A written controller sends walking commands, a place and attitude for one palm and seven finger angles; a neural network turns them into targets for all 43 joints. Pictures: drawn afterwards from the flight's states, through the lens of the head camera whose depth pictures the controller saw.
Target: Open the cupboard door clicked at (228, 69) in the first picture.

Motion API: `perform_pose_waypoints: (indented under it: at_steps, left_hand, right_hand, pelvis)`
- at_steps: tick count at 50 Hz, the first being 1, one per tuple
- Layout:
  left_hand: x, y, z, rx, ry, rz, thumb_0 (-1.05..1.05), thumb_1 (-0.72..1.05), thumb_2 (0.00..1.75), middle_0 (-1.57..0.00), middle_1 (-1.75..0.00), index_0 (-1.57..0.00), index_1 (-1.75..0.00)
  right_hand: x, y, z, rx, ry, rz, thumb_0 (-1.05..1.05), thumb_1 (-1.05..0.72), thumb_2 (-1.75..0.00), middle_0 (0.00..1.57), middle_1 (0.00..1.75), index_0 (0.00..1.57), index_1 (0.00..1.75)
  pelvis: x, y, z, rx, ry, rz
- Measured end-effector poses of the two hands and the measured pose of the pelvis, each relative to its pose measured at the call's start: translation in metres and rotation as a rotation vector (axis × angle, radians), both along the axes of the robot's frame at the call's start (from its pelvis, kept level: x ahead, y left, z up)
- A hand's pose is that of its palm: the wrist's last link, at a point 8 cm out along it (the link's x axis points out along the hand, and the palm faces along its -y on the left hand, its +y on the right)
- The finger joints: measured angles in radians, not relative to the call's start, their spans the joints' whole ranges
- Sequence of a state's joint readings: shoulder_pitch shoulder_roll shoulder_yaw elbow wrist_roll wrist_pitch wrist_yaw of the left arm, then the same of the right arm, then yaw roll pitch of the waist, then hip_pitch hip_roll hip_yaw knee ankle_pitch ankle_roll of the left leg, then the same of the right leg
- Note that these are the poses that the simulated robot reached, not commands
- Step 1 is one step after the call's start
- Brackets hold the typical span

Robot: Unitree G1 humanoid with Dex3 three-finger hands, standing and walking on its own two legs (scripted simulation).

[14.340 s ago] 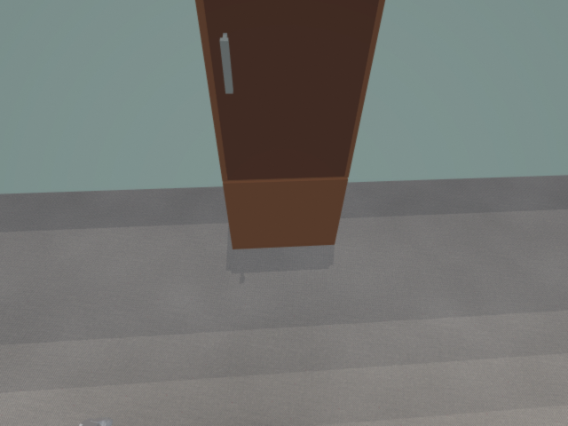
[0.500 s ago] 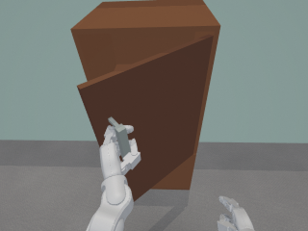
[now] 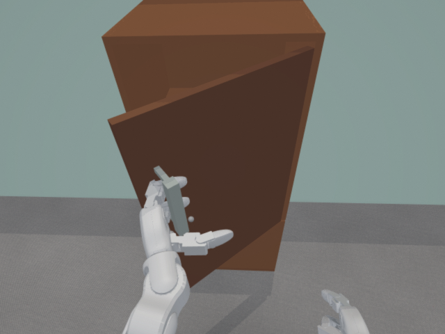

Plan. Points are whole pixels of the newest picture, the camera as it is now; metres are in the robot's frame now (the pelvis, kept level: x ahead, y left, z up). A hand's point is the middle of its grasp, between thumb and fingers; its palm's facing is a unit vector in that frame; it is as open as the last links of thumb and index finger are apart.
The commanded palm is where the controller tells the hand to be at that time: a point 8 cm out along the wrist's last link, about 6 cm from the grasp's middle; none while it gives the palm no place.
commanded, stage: open thumb and fingers to let go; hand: left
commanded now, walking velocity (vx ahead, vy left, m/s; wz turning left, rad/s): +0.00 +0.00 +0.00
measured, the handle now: (171, 201) +0.32 +0.11 +0.11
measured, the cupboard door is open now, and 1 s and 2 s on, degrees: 40 43 42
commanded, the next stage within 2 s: slide the hand sideways off the handle in 0.28 s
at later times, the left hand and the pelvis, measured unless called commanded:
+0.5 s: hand (185, 227) +0.27 +0.08 +0.10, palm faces +0.06 -1.00 -0.04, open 15.3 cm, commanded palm +0.24 +0.12 +0.11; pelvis -0.02 +0.02 +0.00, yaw +0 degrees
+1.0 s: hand (181, 247) +0.23 +0.08 +0.10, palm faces -0.09 -1.00 +0.01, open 16.1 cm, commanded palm +0.20 +0.15 +0.11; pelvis -0.02 +0.02 +0.00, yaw -2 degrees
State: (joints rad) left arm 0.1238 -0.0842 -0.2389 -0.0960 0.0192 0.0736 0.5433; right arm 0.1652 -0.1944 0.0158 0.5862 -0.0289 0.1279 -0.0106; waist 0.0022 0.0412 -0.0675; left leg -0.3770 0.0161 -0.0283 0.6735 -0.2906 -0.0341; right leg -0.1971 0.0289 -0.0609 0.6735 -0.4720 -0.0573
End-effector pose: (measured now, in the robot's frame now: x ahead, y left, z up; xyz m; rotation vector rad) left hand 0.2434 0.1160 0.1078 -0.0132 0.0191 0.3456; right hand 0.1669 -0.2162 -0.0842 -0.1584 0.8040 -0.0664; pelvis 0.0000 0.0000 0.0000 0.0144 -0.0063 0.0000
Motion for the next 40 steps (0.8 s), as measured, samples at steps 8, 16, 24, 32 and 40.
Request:
perform_pose_waypoints:
  at_steps: [8,16,24,32,40]
  left_hand:
    - [0.005,0.002,0.000,0.001,0.000,-0.009,-0.01,-0.46,0.31,-0.28,-0.94,-0.31,-0.94]
    - [0.006,0.006,0.000,-0.002,0.001,-0.032,-0.01,-0.49,0.30,-0.35,-0.74,-0.39,-0.71]
    - [0.001,0.014,-0.002,0.047,-0.033,-0.213,-0.01,-0.50,0.30,-0.36,-0.58,-0.34,-0.56]
    - [-0.010,0.014,-0.004,0.002,-0.050,-0.467,-0.02,-0.50,0.29,-0.22,-0.38,-0.18,-0.38]
    - [-0.016,0.008,-0.005,0.002,-0.054,-0.439,-0.02,-0.50,0.29,-0.19,-0.37,-0.20,-0.34]
  right_hand:
    - [0.006,0.011,0.004,0.000,-0.017,0.012,0.01,-0.91,-0.90,0.20,0.30,0.20,0.30]
    - [0.004,0.024,0.005,0.005,-0.010,0.023,0.01,-0.91,-0.90,0.20,0.30,0.20,0.30]
    - [-0.007,0.031,0.004,0.010,-0.001,0.032,0.01,-0.91,-0.90,0.20,0.30,0.21,0.30]
    - [-0.029,0.030,0.004,0.018,-0.055,-0.012,0.01,-0.91,-0.90,0.20,0.30,0.21,0.30]
    - [-0.040,0.029,0.008,0.024,-0.072,-0.019,0.01,-0.91,-0.90,0.20,0.30,0.20,0.30]
  pelvis:
    - [-0.003,0.007,-0.001,-0.008,0.001,-0.001]
    - [-0.007,0.014,-0.001,-0.015,-0.001,-0.004]
    - [-0.015,0.020,-0.003,-0.014,0.003,-0.001]
    - [-0.024,0.029,-0.003,-0.021,-0.006,-0.011]
    - [-0.027,0.028,-0.003,-0.018,-0.007,-0.031]
